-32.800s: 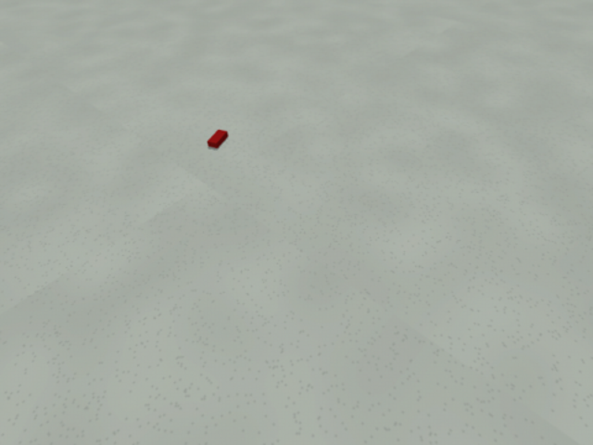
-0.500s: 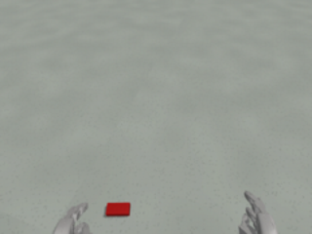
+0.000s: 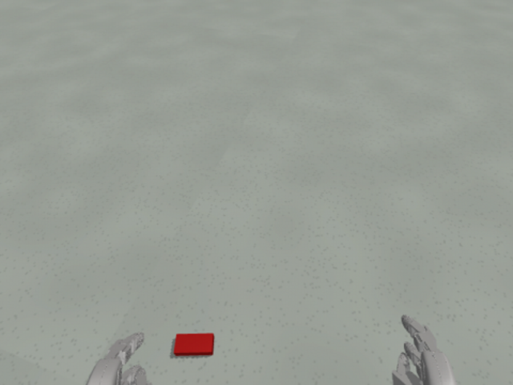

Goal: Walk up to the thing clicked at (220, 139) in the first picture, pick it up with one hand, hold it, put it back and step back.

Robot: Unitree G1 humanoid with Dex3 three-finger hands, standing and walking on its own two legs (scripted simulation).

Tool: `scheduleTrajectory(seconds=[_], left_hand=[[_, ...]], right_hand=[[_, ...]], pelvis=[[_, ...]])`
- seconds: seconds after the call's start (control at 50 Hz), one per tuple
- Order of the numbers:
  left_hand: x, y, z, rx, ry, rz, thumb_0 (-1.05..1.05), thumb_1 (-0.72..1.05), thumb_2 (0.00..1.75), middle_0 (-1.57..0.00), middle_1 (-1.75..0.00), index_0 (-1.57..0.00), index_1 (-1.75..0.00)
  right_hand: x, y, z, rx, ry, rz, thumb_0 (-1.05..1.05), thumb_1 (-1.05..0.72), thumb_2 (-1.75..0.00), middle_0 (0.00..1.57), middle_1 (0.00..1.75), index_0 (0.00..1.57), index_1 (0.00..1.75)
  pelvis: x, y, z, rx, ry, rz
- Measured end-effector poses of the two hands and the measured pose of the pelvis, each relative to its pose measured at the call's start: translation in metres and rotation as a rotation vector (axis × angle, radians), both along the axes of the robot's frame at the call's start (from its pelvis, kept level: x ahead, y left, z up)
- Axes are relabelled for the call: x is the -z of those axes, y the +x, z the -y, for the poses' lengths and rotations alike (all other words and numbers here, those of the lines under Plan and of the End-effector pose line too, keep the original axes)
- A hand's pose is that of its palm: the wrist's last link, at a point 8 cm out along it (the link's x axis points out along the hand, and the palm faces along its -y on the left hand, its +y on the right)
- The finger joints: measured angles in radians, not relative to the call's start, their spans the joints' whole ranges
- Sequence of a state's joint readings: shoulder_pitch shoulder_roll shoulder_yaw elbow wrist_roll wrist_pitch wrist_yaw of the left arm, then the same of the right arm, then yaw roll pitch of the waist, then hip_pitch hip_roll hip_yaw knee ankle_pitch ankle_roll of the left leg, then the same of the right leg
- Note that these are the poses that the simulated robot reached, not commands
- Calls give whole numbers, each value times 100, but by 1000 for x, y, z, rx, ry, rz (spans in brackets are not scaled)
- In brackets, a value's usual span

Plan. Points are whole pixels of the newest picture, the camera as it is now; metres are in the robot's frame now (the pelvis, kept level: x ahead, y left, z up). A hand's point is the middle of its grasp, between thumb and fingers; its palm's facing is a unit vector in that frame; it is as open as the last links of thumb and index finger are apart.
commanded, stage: home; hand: left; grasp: from above
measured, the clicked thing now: (194, 344) +0.42 +0.24 -0.70
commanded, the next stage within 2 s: stand in 0.18 s
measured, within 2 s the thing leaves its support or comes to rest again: neither
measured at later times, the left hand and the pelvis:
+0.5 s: hand out of the picture +0.13 +0.22 -0.10, palm faces +0.01 -0.94 -0.33, open 7.4 cm; pelvis -0.01 +0.00 +0.03, yaw +0 degrees
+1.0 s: hand out of the picture +0.04 +0.24 -0.10, palm faces +0.04 -0.94 -0.33, open 7.4 cm; pelvis -0.01 +0.01 +0.06, yaw +0 degrees
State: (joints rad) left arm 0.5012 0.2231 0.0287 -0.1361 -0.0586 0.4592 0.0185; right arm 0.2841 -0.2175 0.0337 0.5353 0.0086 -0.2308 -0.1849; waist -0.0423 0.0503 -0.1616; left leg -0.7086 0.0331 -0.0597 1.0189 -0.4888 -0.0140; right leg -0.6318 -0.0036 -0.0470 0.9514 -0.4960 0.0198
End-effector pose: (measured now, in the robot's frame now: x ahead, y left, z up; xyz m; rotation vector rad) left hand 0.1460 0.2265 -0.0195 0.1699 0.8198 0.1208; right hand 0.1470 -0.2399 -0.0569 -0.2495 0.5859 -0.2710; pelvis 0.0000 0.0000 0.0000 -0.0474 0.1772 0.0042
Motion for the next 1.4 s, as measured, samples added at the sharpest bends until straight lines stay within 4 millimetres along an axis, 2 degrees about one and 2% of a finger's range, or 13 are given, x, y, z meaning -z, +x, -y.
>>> scheduleTrajectory(seconds=[0.28,0.38,0.46,0.6,0.74,0.86,1.0,1.16,1.4], left_hand=[[0,0,0,2,2,-5,1,90,89,-20,-30,-20,-29],[24,3,-16,39,105,6,1,90,89,-20,-30,-21,-29],[37,-13,-33,18,130,-77,1,90,89,-20,-30,-21,-29],[51,-54,-54,-45,133,-238,1,90,89,-20,-30,-21,-30],[53,-87,-58,-92,112,-347,1,90,89,-20,-30,-20,-30],[50,-105,-57,-111,103,-404,1,90,89,-20,-30,-21,-30],[43,-118,-59,-117,114,-434,1,90,89,-20,-30,-21,-30],[40,-125,-59,-122,127,-453,1,90,89,-20,-30,-21,-30],[40,-118,-54,-117,118,-456,1,90,89,-20,-30,-21,-30]], right_hand=[[0,1,2,-1,1,-2,2,-90,-89,21,30,20,30],[19,-10,9,-149,-41,-280,1,-90,-89,21,30,20,30],[20,-27,21,-123,-7,-394,1,-90,-89,21,30,20,30],[16,-58,33,-39,3,-504,1,-91,-89,20,30,20,30],[13,-73,27,-10,24,-570,1,-91,-89,20,30,20,30],[11,-79,21,-3,48,-590,1,-91,-89,20,30,20,30],[10,-85,22,2,66,-607,1,-91,-89,20,30,20,30],[9,-96,34,16,64,-642,1,-91,-89,20,30,20,30],[6,-107,47,30,49,-679,1,-91,-89,20,30,20,30]], pelvis=[[0,0,1,0,1,-1],[-12,-9,2,4,36,94],[-22,-10,2,7,50,132],[-35,-5,-5,9,44,172],[-47,-3,-9,4,43,206],[-56,-5,-9,1,45,232],[-62,-11,-7,-4,48,248],[-65,-14,-2,-8,47,252],[-67,-13,4,-7,44,251]])
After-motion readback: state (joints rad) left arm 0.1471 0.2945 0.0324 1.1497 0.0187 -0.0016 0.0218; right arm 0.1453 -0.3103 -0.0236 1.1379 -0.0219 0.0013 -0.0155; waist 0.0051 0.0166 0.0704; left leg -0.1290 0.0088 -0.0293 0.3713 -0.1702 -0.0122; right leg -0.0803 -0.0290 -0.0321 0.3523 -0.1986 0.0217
